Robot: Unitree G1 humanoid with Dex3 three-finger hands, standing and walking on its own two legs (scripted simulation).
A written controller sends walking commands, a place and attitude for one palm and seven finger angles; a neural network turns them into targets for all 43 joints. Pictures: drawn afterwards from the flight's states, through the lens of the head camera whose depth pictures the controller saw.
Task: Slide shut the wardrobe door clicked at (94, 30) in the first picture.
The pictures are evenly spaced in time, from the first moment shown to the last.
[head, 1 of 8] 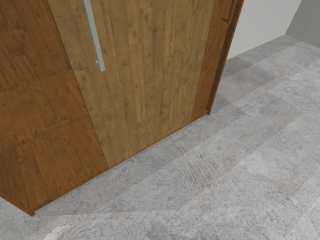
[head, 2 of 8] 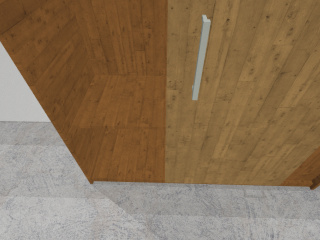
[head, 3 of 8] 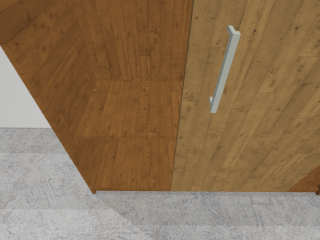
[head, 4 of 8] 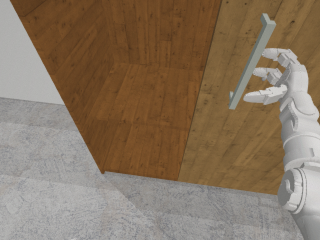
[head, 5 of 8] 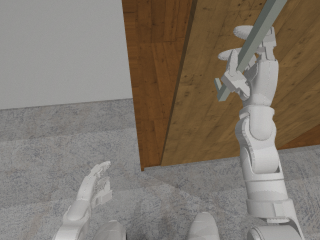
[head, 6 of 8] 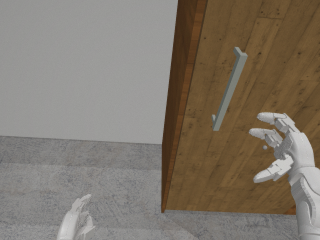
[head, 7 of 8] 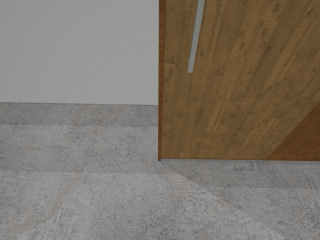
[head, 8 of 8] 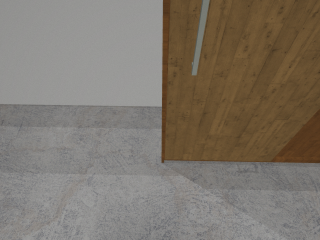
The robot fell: no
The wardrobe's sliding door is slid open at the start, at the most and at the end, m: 0.48 0.48 0.00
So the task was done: yes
